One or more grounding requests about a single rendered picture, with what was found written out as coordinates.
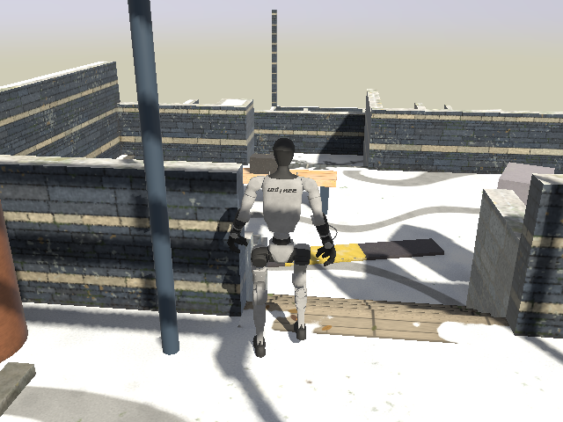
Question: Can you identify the robot left forearm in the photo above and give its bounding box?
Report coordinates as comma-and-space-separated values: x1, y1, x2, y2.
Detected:
230, 209, 246, 239

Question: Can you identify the robot left thigh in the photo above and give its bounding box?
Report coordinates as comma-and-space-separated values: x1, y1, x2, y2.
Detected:
251, 244, 269, 305

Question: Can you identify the right robot upper arm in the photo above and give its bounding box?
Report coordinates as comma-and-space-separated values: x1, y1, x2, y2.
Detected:
301, 177, 325, 226

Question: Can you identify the left robot hand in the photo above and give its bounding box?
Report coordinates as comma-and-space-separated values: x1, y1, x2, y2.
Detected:
227, 236, 248, 253

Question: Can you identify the robot right forearm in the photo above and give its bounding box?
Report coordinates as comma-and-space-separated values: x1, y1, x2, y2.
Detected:
316, 213, 333, 249

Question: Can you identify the left robot upper arm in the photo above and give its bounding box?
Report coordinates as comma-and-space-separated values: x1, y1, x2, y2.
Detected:
237, 176, 265, 222

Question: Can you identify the right robot hand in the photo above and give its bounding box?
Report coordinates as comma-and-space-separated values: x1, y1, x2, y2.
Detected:
316, 245, 336, 266

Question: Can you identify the right robot foot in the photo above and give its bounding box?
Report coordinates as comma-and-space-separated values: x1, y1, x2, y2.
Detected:
294, 321, 306, 340

